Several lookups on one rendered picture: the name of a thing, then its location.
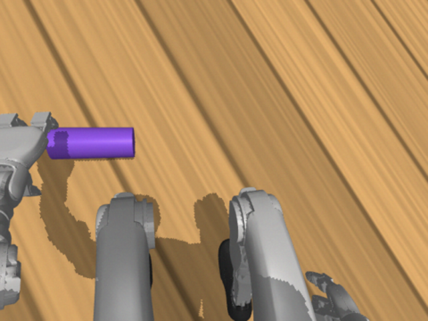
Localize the left robot arm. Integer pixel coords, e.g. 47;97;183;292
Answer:
0;159;29;310

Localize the bottle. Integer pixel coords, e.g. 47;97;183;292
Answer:
46;127;135;159

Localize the left robot hand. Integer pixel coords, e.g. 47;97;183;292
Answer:
0;112;59;197

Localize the right robot hand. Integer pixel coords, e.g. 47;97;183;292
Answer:
306;272;360;321

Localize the right robot foot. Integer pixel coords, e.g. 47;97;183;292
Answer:
218;239;252;321

